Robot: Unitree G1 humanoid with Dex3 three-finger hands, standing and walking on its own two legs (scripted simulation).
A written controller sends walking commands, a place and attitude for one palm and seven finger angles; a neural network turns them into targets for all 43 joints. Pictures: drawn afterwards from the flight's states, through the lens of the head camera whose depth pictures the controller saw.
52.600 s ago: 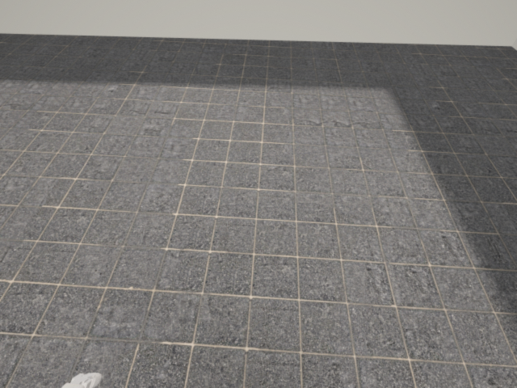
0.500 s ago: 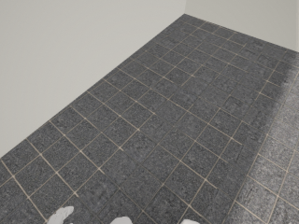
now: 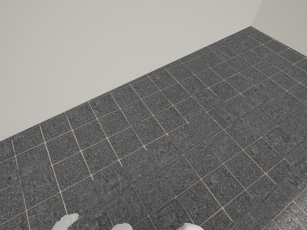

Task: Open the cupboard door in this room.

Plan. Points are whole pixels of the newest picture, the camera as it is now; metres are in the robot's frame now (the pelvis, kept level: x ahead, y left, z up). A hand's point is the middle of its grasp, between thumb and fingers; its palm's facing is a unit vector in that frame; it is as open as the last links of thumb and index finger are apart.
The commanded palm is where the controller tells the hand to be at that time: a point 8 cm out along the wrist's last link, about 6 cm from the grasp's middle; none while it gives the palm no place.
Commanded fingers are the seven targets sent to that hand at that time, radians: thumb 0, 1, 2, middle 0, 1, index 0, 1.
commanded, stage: turn to face it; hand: left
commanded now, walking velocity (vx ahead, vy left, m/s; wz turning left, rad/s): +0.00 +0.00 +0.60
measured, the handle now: out of the picture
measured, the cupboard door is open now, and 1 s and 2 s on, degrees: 46 46 46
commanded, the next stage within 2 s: none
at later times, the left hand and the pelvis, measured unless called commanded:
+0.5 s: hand out of the picture +0.01 +0.21 -0.16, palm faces +0.35 -0.90 -0.25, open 7.4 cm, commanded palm none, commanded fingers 0.00 0.90 0.90 -0.20 -0.30 -0.20 -0.30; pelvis +0.00 -0.02 +0.00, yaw +19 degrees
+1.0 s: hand out of the picture -0.07 +0.17 -0.18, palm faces +0.61 -0.76 -0.23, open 7.4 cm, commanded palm none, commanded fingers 0.00 0.90 0.90 -0.20 -0.30 -0.20 -0.30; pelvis +0.00 -0.04 +0.00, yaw +38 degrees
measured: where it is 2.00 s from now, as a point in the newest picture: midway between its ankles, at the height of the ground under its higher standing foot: outside the picture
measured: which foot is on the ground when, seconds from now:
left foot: down 0.00-0.04, up 0.06-0.32, down 0.34-0.62, up 0.64-0.88, down 0.90-1.00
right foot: up 0.00-0.02, down 0.04-0.32, up 0.34-0.60, down 0.62-0.88, up 0.90-1.00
